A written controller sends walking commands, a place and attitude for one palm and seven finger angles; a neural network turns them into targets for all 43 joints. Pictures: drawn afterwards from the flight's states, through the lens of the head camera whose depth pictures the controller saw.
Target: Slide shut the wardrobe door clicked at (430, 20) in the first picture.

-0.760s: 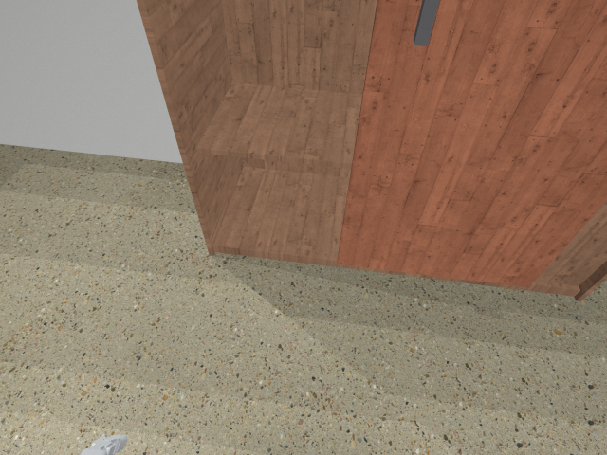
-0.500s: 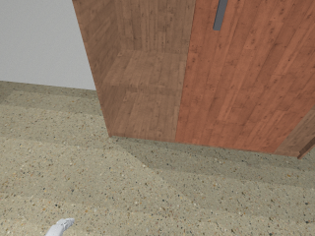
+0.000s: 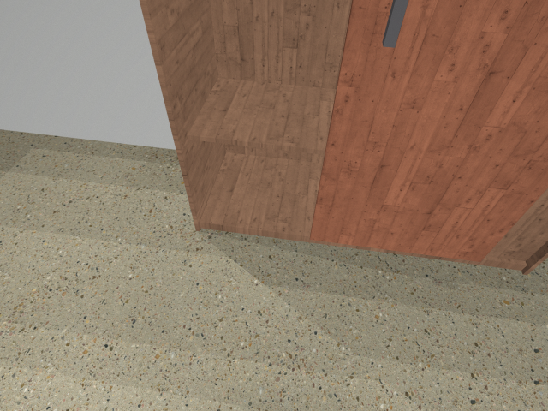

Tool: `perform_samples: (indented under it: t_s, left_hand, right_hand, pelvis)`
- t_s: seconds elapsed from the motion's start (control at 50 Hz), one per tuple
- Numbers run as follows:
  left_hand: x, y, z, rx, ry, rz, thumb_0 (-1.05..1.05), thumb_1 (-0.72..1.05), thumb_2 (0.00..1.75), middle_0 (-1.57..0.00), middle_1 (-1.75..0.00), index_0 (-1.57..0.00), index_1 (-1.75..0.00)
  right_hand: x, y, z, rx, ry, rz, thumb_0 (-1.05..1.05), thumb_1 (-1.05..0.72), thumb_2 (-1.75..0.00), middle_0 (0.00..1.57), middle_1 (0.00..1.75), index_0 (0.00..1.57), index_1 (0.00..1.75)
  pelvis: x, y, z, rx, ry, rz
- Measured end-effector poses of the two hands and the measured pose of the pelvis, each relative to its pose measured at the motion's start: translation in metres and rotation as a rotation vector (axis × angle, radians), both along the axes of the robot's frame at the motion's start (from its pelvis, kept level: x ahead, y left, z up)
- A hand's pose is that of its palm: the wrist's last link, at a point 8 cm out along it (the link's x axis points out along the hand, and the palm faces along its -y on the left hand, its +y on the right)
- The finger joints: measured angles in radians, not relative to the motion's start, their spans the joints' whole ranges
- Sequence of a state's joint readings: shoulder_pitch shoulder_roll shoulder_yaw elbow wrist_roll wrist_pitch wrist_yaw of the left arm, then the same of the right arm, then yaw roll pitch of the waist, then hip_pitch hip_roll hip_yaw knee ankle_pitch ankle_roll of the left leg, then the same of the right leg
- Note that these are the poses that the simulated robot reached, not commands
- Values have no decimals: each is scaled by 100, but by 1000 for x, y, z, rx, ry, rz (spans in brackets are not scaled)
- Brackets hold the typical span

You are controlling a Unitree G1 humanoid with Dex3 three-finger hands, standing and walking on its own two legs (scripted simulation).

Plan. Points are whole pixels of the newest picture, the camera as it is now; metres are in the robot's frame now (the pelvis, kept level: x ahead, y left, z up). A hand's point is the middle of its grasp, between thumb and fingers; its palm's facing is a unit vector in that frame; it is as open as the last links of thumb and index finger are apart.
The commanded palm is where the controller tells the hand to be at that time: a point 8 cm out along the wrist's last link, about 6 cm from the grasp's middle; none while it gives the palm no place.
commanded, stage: stand and wait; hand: right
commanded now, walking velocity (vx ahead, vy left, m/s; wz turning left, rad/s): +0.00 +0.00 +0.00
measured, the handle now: (398, 2) +0.89 -0.22 +0.24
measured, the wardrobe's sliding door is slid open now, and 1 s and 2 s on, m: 0.51 0.51 0.51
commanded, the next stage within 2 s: look at it before walking up in 0.06 s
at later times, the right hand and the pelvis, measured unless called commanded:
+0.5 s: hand out of the picture +0.07 -0.24 -0.15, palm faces -0.02 +0.94 -0.33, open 7.3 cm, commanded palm none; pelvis +0.00 +0.00 +0.00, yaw +0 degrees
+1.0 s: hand out of the picture +0.05 -0.22 -0.17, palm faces +0.02 +0.97 -0.26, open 7.3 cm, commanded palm none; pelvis +0.02 -0.01 +0.00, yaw -1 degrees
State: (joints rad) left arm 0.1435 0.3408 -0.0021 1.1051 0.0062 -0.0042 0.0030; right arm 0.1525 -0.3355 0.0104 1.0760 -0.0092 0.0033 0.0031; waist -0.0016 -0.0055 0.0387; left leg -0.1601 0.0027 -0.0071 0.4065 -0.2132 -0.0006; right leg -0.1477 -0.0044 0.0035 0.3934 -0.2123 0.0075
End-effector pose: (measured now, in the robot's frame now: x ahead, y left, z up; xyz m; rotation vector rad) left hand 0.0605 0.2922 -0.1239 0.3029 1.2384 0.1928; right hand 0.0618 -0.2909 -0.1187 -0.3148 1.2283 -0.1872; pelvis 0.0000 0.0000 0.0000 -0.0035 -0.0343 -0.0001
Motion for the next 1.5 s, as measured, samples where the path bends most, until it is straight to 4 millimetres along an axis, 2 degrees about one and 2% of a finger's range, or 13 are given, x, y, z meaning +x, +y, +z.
perform_samples:
  t_s: [0.3,0.86,0.98,1.1,1.16,1.2,1.24,1.34,1.42,1.5]
  left_hand:
    - [4,-3,2,-6,-25,-8,1,90,89,-20,-30,-20,-30]
    - [13,-4,3,-4,-20,-25,1,90,89,-20,-30,-20,-30]
    - [2,-24,-8,-34,34,-22,1,91,89,-20,-30,-20,-30]
    - [-13,-63,-17,-63,112,2,1,91,89,-20,-30,-20,-30]
    - [-25,-85,-18,-84,131,52,1,91,89,-20,-30,-20,-30]
    - [-37,-99,-15,-101,168,85,1,91,89,-20,-30,-20,-30]
    - [-50,-112,-11,-122,223,110,0,91,89,-20,-30,-20,-30]
    - [-70,-134,-5,-168,362,165,1,91,89,-20,-30,-20,-30]
    - [-65,-137,-7,-194,427,205,1,90,89,-20,-30,-20,-30]
    - [-40,-126,-20,-208,461,222,1,90,89,-20,-30,-20,-30]
  right_hand:
    - [9,5,2,12,-36,14,0,-91,-90,20,30,21,30]
    - [-6,2,0,6,5,-16,0,-91,-90,20,30,21,30]
    - [-19,17,-15,65,36,-54,0,-91,-90,20,30,20,30]
    - [-45,24,-42,161,120,-135,0,-91,-90,20,30,20,30]
    - [-48,26,-45,184,203,-132,0,-91,-90,20,30,20,30]
    - [-38,27,-42,195,218,-124,0,-91,-90,20,30,20,30]
    - [-19,28,-39,204,202,-120,1,-91,-90,20,30,20,30]
    - [45,27,-32,190,122,-107,1,-93,-90,20,30,20,30]
    - [110,27,-29,167,53,-70,1,-94,-90,20,30,20,30]
    - [183,38,-30,149,-44,-30,1,-93,-90,20,30,20,30]
  pelvis:
    - [-4,0,1,1,3,0]
    - [0,0,2,2,6,-8]
    - [14,-5,-3,18,14,-18]
    - [40,-26,-12,23,12,-45]
    - [55,-35,-11,16,17,-29]
    - [65,-37,-8,15,19,-34]
    - [75,-39,-4,15,22,-40]
    - [103,-38,-1,11,27,-50]
    - [131,-31,-5,3,24,-46]
    - [168,-19,-17,3,17,-46]
